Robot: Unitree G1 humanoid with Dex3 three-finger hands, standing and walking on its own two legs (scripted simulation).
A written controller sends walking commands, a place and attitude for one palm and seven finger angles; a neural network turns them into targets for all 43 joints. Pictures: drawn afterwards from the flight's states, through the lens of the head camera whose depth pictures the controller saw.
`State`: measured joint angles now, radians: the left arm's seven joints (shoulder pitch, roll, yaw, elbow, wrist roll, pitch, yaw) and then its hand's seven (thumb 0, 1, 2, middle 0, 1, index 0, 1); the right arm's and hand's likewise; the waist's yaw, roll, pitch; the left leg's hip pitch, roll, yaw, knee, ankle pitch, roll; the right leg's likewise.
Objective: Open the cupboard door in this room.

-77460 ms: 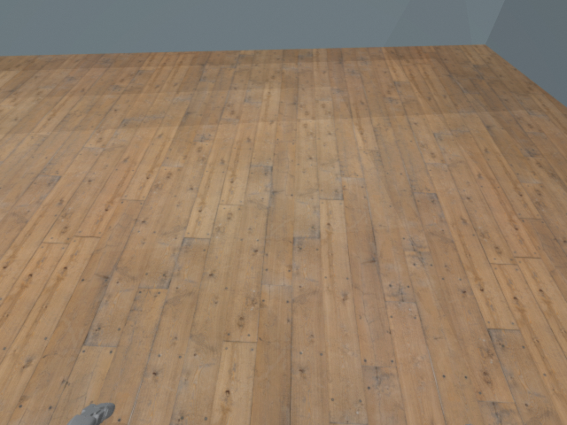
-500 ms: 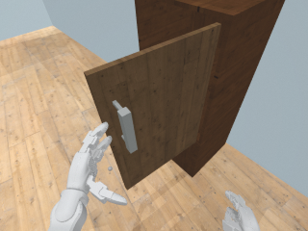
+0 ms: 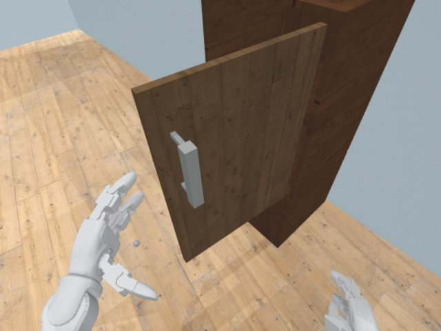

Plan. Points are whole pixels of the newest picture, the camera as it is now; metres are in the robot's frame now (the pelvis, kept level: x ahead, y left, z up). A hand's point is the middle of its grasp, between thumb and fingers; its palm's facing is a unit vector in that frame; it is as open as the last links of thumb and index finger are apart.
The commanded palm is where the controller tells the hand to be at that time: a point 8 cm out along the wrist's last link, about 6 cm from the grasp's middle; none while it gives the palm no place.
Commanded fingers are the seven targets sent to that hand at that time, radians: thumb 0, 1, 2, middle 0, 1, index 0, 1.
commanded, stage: draw the hand back to the body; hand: left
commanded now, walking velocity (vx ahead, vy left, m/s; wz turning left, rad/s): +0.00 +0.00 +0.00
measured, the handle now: (186, 170) +0.38 +0.10 +0.10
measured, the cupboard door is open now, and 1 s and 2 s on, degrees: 84 84 84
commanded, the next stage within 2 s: step back with the hand held close in 1.48 s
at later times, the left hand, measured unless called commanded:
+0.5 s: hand (84, 241) +0.21 +0.21 +0.14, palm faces +0.13 -0.97 -0.21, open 15.7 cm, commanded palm +0.17 +0.26 +0.15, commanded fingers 0.00 -0.12 0.47 -0.16 -0.30 -0.16 -0.30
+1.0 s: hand (48, 212) +0.23 +0.26 +0.17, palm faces +0.37 -0.83 -0.41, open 10.3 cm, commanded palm +0.19 +0.30 +0.19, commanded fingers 0.00 0.76 0.84 -0.19 -0.30 -0.19 -0.30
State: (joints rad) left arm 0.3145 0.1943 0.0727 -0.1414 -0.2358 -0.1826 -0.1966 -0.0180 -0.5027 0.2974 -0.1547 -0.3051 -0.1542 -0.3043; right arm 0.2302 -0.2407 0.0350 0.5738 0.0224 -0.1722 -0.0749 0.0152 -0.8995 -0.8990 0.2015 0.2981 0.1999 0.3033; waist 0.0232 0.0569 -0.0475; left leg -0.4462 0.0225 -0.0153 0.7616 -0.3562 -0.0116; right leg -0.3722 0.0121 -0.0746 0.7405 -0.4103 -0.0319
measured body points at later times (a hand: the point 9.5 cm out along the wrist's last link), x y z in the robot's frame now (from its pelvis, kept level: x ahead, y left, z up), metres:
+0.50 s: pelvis +0.00 +0.02 +0.01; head -0.01 +0.01 +0.46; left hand +0.20 +0.26 +0.15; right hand +0.20 -0.19 -0.05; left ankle +0.02 +0.13 -0.71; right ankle -0.01 -0.10 -0.71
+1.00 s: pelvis +0.03 +0.02 +0.03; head +0.02 +0.00 +0.48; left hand +0.21 +0.30 +0.19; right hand +0.21 -0.21 -0.06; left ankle +0.02 +0.13 -0.71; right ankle -0.01 -0.10 -0.71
